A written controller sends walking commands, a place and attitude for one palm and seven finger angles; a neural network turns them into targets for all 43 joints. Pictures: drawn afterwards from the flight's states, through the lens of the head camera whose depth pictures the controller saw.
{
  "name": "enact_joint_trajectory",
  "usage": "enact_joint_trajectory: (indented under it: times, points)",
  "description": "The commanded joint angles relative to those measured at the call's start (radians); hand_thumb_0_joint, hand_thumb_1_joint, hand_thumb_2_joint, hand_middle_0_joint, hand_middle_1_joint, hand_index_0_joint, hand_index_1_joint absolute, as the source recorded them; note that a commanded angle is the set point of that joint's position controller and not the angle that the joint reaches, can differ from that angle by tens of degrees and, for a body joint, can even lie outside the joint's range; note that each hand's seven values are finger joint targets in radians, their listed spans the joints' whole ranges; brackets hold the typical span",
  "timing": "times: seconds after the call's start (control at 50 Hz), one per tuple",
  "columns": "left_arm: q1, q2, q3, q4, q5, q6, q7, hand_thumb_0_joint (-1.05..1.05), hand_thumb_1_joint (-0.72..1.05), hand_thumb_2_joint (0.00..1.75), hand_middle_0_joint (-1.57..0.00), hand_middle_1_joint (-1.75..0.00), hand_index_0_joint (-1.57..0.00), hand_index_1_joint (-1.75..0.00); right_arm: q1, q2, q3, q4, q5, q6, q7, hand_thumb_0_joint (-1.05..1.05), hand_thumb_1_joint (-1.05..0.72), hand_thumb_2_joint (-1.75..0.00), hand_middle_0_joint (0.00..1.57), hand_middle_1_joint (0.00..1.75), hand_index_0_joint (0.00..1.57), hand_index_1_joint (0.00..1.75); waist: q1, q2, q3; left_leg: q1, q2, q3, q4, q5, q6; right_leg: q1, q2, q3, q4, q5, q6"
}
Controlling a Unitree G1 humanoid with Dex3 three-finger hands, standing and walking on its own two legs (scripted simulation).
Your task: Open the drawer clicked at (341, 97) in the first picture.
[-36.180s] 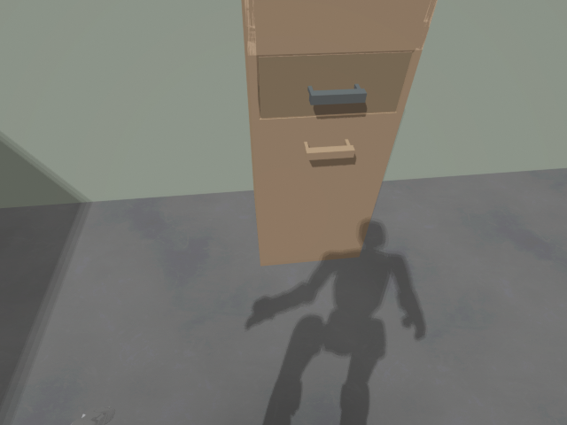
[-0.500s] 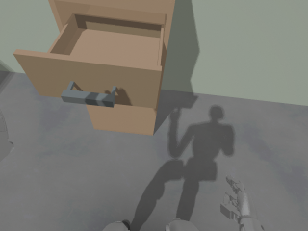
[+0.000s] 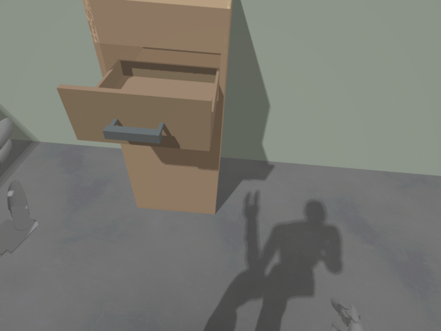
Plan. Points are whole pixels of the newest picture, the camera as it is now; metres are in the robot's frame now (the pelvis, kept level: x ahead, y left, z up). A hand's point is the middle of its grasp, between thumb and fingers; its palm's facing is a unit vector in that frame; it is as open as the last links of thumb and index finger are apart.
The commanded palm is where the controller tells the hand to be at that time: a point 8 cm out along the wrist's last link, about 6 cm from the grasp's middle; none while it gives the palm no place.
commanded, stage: stop stepping back and stand still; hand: left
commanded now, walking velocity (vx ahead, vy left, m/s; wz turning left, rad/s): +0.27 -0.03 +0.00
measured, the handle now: (135, 129) +0.59 +0.22 +0.04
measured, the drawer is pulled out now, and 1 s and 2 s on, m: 0.29 0.29 0.29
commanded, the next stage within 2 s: let the arm hang, fingers relaxed in 0.40 s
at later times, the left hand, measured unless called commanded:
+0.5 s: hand (2, 258) +0.15 +0.22 +0.23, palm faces +0.44 -0.75 -0.49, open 7.5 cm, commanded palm none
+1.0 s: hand out of the picture -0.13 +0.18 -0.16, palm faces +0.13 -0.97 -0.22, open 7.2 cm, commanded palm none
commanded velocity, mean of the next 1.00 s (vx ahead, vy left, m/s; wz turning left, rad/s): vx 0.05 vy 0.02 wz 0.00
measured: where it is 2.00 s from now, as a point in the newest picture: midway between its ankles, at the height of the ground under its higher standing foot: outside the picture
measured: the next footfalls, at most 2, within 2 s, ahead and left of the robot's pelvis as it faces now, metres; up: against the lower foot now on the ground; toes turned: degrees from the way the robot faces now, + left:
right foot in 0.06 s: +0.04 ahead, -0.09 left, +0.00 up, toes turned +0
left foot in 0.34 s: +0.05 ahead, +0.12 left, +0.00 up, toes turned +7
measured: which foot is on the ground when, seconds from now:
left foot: down 0.00-0.08, up 0.10-0.32, down 0.34-1.00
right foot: up 0.00-0.04, down 0.06-1.00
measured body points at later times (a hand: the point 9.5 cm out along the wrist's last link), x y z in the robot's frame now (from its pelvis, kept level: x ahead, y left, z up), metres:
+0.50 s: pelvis -0.03 -0.01 +0.00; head -0.04 +0.00 +0.45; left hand +0.12 +0.26 +0.25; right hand +0.14 -0.24 -0.07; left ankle +0.01 +0.12 -0.73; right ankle +0.00 -0.09 -0.73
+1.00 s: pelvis -0.04 +0.00 +0.00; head -0.02 +0.00 +0.45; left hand -0.14 +0.23 -0.15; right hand -0.06 -0.24 -0.15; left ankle +0.01 +0.12 -0.73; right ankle +0.00 -0.09 -0.73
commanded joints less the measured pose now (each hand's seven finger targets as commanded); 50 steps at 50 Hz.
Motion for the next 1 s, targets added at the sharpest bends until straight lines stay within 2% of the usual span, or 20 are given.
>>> enact_joint_trajectory:
  times: [0.0, 0.02, 0.06, 0.08, 0.18, 0.26, 0.34, 0.42, 0.46, 0.48, 0.5, 0.56, 0.6, 0.64, 0.68, 0.72, 0.74, 0.82, 0.9, 0.98]
  points:
    - [0.008, 0.261, 0.185, -0.308, -0.010, -0.094, 0.032, 0.00, 0.90, 0.90, -0.20, -0.30, -0.20, -0.30, -0.180, -0.133, -0.023, -0.165, 0.004, -0.048, -0.006, 0.00, -0.90, -0.90, 0.20, 0.30, 0.20, 0.30, 0.073, 0.222, -0.015, -0.245, 0.139, -0.114, -0.168, -0.175, 0.101, 0.338, -0.003, -0.030, -0.366, 0.060, 0.001]
    - [-0.007, 0.258, 0.187, -0.266, -0.006, -0.096, 0.027, 0.00, 0.90, 0.90, -0.20, -0.30, -0.20, -0.30, -0.196, -0.127, -0.029, -0.164, 0.000, -0.033, -0.011, 0.00, -0.90, -0.90, 0.20, 0.30, 0.20, 0.30, 0.077, 0.110, 0.000, -0.353, 0.083, -0.071, -0.019, -0.240, 0.068, 0.425, -0.051, 0.076, -0.473, 0.021, -0.033]
    - [-0.115, 0.267, 0.207, -0.187, -0.025, -0.090, 0.017, 0.00, 0.90, 0.90, -0.20, -0.30, -0.20, -0.30, -0.205, -0.128, -0.056, -0.162, 0.008, -0.005, -0.020, 0.00, -0.90, -0.90, 0.20, 0.30, 0.20, 0.30, 0.051, -0.193, 0.036, -0.442, -0.031, -0.027, 0.509, -0.214, 0.016, 0.264, -0.388, 0.645, -0.753, -0.214, -0.196]
    - [-0.176, 0.276, 0.232, -0.150, -0.031, -0.109, 0.012, 0.00, 0.90, 0.90, -0.20, -0.30, -0.20, -0.30, -0.181, -0.146, -0.063, -0.128, -0.008, -0.004, -0.023, 0.00, -0.90, -0.90, 0.20, 0.30, 0.20, 0.30, 0.020, -0.081, 0.040, -0.415, 0.003, -0.044, 0.588, -0.113, 0.007, 0.237, -0.386, 0.549, -0.729, -0.018, -0.201]
    - [-0.113, 0.193, 0.165, 0.006, -0.036, -0.097, -0.006, 0.00, 0.90, 0.90, -0.20, -0.30, -0.20, -0.30, -0.167, -0.112, -0.048, -0.126, 0.004, 0.026, -0.026, 0.00, -0.90, -0.90, 0.20, 0.30, 0.20, 0.30, 0.024, -0.129, 0.017, -0.121, 0.026, 0.033, 0.311, -0.055, 0.010, -0.038, -0.268, 0.248, -0.743, -0.307, -0.130]
    - [-0.103, 0.151, 0.081, -0.129, -0.024, -0.100, 0.009, 0.00, 0.90, 0.90, -0.20, -0.30, -0.20, -0.30, -0.180, -0.109, -0.030, -0.148, -0.006, -0.009, -0.042, 0.00, -0.90, -0.90, 0.20, 0.30, 0.20, 0.30, 0.035, -0.046, 0.026, 0.054, -0.008, 0.097, -0.066, -0.138, 0.044, 0.003, -0.221, 0.194, -0.677, -0.296, -0.102]
    - [-0.160, 0.209, 0.119, -0.330, -0.003, -0.125, 0.037, 0.00, 0.90, 0.90, -0.20, -0.30, -0.20, -0.30, -0.174, -0.132, -0.029, -0.183, -0.014, -0.033, -0.026, 0.00, -0.90, -0.90, 0.20, 0.30, 0.20, 0.30, 0.049, 0.306, -0.031, 0.054, 0.253, -0.291, -0.291, -0.128, 0.150, 0.044, -0.008, 0.014, -0.178, 0.030, 0.002]
    - [-0.059, 0.243, 0.184, -0.291, -0.004, -0.104, 0.042, 0.00, 0.90, 0.90, -0.20, -0.30, -0.20, -0.30, -0.171, -0.113, -0.025, -0.168, -0.005, -0.040, -0.014, 0.00, -0.90, -0.90, 0.20, 0.30, 0.20, 0.30, 0.062, 0.288, 0.015, -0.167, 0.207, -0.168, -0.289, -0.243, 0.108, 0.203, -0.023, 0.033, -0.244, 0.037, -0.002]
    - [-0.050, 0.221, 0.176, -0.201, -0.014, -0.097, 0.038, 0.00, 0.90, 0.90, -0.20, -0.30, -0.20, -0.30, -0.177, -0.118, -0.024, -0.160, 0.004, -0.028, -0.012, 0.00, -0.90, -0.90, 0.20, 0.30, 0.20, 0.30, 0.056, 0.143, 0.036, -0.209, 0.127, -0.072, -0.151, -0.134, 0.062, 0.298, -0.042, 0.079, -0.465, 0.154, -0.012]
    - [-0.034, -0.060, -0.302, 0.696, 0.090, 0.098, -0.116, 0.00, 0.90, 0.90, -0.20, -0.30, -0.20, -0.30, -0.157, -0.232, -0.086, 0.076, -0.009, -0.037, 0.043, 0.00, -0.90, -0.90, 0.20, 0.30, 0.20, 0.30, 0.041, 0.022, -0.021, -0.203, 0.050, -0.011, 0.188, 0.079, 0.013, 0.195, -0.227, 0.182, -0.372, 0.621, -0.058]
    - [-0.039, -0.093, -0.318, 0.732, 0.083, 0.176, -0.136, 0.00, 0.90, 0.90, -0.20, -0.30, -0.20, -0.30, -0.071, -0.122, -0.082, 0.061, -0.007, 0.001, 0.043, 0.00, -0.90, -0.90, 0.20, 0.30, 0.20, 0.30, 0.019, -0.036, -0.105, -0.146, 0.048, -0.022, 0.169, 0.066, -0.016, 0.220, -0.274, 0.244, -0.362, 0.826, -0.086]
    - [-0.165, -0.093, -0.322, 0.797, 0.060, 0.194, -0.137, 0.00, 0.90, 0.90, -0.20, -0.30, -0.20, -0.30, -0.022, -0.133, -0.056, 0.105, -0.014, 0.078, 0.043, 0.00, -0.90, -0.90, 0.20, 0.30, 0.20, 0.30, 0.031, -0.211, -0.059, -0.103, 0.045, -0.040, 0.188, 0.027, -0.007, 0.074, -0.209, 0.147, -0.433, 0.297, -0.096]
    - [-0.224, -0.070, -0.322, 0.896, 0.065, 0.202, -0.131, 0.00, 0.90, 0.90, -0.20, -0.30, -0.20, -0.30, -0.057, -0.130, -0.050, 0.097, -0.028, 0.120, 0.043, 0.00, -0.90, -0.90, 0.20, 0.30, 0.20, 0.30, 0.039, -0.318, 0.040, -0.158, 0.010, -0.022, 0.229, -0.046, 0.003, 0.083, -0.218, 0.144, -0.476, 0.329, -0.126]
    - [-0.263, -0.055, -0.326, 1.007, 0.063, 0.216, -0.127, 0.00, 0.90, 0.90, -0.20, -0.30, -0.20, -0.30, -0.068, -0.125, -0.048, 0.105, -0.040, 0.153, 0.040, 0.00, -0.90, -0.90, 0.20, 0.30, 0.20, 0.30, 0.033, -0.244, 0.116, -0.094, 0.007, -0.025, 0.172, -0.045, 0.016, 0.004, -0.216, 0.156, -0.497, 0.226, -0.131]
    - [-0.314, -0.059, -0.337, 1.114, 0.054, 0.226, -0.126, 0.00, 0.90, 0.90, -0.20, -0.30, -0.20, -0.30, -0.055, -0.119, -0.038, 0.129, -0.048, 0.174, 0.043, 0.00, -0.90, -0.90, 0.20, 0.30, 0.20, 0.30, 0.018, -0.023, 0.200, -0.048, 0.056, -0.102, 0.020, 0.015, 0.042, -0.125, -0.152, 0.128, -0.498, -0.109, -0.084]
    - [-0.309, -0.078, -0.350, 1.222, 0.040, 0.225, -0.125, 0.00, 0.90, 0.90, -0.20, -0.30, -0.20, -0.30, -0.034, -0.131, -0.028, 0.157, -0.055, 0.167, 0.041, 0.00, -0.90, -0.90, 0.20, 0.30, 0.20, 0.30, 0.029, 0.262, 0.217, -0.195, 0.147, -0.279, -0.216, -0.161, 0.088, -0.001, -0.039, 0.079, -0.355, -0.042, -0.038]
    - [-0.266, -0.083, -0.352, 1.288, 0.036, 0.220, -0.128, 0.00, 0.90, 0.90, -0.20, -0.30, -0.20, -0.30, -0.044, -0.147, -0.027, 0.171, -0.056, 0.162, 0.034, 0.00, -0.90, -0.90, 0.20, 0.30, 0.20, 0.30, 0.058, 0.280, 0.164, -0.260, 0.176, -0.330, -0.299, -0.253, 0.106, 0.132, -0.022, 0.078, -0.302, 0.022, -0.038]
    - [-0.153, -0.115, -0.350, 1.483, 0.039, 0.191, -0.130, 0.00, 0.90, 0.90, -0.20, -0.30, -0.20, -0.30, -0.036, -0.099, -0.028, 0.226, -0.039, 0.154, 0.018, 0.00, -0.90, -0.90, 0.20, 0.30, 0.20, 0.30, 0.092, 0.249, -0.044, -0.123, 0.085, -0.144, -0.208, -0.146, 0.050, 0.308, -0.062, 0.120, -0.470, 0.152, -0.062]
    - [-0.189, -0.110, -0.369, 1.587, 0.034, 0.181, -0.125, 0.00, 0.90, 0.90, -0.20, -0.30, -0.20, -0.30, 0.063, -0.046, -0.027, 0.302, -0.030, 0.173, 0.016, 0.00, -0.90, -0.90, 0.20, 0.30, 0.20, 0.30, 0.047, 0.079, 0.020, -0.004, 0.052, -0.076, -0.112, -0.062, 0.024, 0.160, -0.120, 0.177, -0.614, 0.013, -0.096]
    - [-0.197, -0.134, -0.385, 1.664, 0.032, 0.184, -0.118, 0.00, 0.90, 0.90, -0.20, -0.30, -0.20, -0.30, 0.129, -0.024, -0.023, 0.374, -0.030, 0.181, 0.013, 0.00, -0.90, -0.90, 0.20, 0.30, 0.20, 0.30, 0.030, 0.072, 0.125, 0.036, 0.064, -0.077, -0.121, -0.033, 0.025, 0.044, -0.121, 0.166, -0.655, -0.053, -0.096]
